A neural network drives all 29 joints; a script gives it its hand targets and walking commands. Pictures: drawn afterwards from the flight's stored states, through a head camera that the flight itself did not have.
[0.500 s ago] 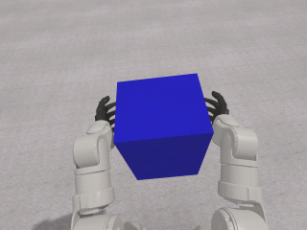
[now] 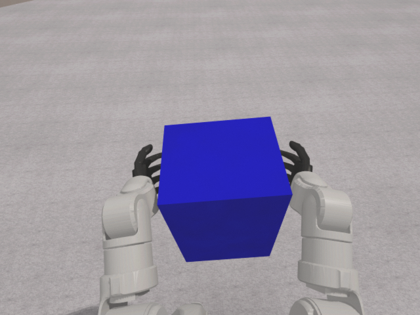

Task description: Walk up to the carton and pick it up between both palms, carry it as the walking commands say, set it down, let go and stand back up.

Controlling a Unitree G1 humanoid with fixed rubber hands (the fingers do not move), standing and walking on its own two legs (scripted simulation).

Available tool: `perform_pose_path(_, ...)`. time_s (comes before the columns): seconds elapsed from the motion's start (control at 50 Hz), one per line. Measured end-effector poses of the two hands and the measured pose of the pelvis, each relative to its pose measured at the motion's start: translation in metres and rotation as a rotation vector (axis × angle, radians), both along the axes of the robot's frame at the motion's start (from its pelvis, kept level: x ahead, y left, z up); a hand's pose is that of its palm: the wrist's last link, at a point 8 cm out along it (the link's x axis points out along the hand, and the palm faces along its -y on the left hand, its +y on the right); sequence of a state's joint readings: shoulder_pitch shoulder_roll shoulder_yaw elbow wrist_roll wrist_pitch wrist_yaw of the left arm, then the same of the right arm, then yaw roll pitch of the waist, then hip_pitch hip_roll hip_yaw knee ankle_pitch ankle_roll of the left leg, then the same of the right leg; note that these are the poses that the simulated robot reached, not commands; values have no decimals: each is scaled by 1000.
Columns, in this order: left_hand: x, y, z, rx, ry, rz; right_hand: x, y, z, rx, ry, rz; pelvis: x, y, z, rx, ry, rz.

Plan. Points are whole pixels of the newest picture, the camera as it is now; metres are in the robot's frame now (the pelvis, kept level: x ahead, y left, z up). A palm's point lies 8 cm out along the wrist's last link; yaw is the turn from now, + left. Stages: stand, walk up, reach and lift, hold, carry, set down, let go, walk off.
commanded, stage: carry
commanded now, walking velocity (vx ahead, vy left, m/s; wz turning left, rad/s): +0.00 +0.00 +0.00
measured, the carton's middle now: (223, 198) +0.32 +0.01 +0.04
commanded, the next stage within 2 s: none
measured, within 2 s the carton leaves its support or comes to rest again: neither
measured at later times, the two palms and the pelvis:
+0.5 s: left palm (135, 225) +0.23 +0.16 +0.10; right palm (308, 216) +0.24 -0.12 +0.11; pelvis -0.06 +0.00 +0.01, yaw +2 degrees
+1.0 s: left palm (130, 253) +0.18 +0.15 +0.11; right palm (318, 241) +0.20 -0.13 +0.11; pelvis -0.09 +0.00 +0.01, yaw +1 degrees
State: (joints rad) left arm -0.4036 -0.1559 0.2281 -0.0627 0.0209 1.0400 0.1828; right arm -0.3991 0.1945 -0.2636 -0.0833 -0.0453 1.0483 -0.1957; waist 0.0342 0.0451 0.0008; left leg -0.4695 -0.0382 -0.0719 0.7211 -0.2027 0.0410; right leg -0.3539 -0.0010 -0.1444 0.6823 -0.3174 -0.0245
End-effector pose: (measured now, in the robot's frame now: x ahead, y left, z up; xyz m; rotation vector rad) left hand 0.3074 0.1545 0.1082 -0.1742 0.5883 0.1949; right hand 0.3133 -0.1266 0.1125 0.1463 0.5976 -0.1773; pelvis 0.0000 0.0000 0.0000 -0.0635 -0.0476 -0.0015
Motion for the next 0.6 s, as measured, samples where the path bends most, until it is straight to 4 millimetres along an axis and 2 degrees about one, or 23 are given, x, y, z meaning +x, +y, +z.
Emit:
perform_pose_path(0.2,-37,-6,15,30,10,3,-36,-6,7,18,8,11,-33,-5,9,8,-15,4)
perform_pose_path(0.3,-55,-8,7,10,8,18,-49,-8,7,-17,3,36,-44,-10,5,54,-35,29)
perform_pose_path(0.4,-69,-1,-7,-14,41,12,-64,0,-1,-40,37,31,-56,-2,1,34,-29,41)
perform_pose_path(0.52,-79,1,-6,-12,56,5,-75,2,1,-36,53,24,-66,1,5,13,-14,26)
perform_pose_path(0.6,-85,-4,-10,8,64,14,-78,-4,-9,-17,61,34,-73,-5,2,29,21,31)
